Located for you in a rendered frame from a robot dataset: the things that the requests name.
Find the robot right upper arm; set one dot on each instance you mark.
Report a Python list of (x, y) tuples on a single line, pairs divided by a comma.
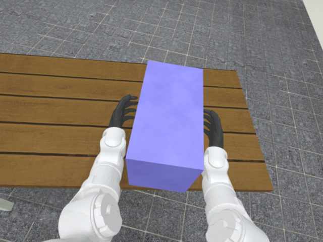
[(231, 226)]

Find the robot left upper arm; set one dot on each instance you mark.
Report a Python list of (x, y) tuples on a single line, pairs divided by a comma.
[(95, 218)]

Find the right robot hand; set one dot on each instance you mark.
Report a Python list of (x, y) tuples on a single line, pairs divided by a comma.
[(215, 134)]

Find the carton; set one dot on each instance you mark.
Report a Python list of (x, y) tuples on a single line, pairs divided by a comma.
[(166, 147)]

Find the left robot hand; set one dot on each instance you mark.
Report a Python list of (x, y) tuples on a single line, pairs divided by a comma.
[(118, 116)]

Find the table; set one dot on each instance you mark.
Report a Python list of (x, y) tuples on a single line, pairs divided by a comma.
[(54, 111)]

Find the robot left forearm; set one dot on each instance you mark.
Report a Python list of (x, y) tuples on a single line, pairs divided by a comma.
[(106, 172)]

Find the robot right forearm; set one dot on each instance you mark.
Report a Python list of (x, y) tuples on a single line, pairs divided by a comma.
[(218, 191)]

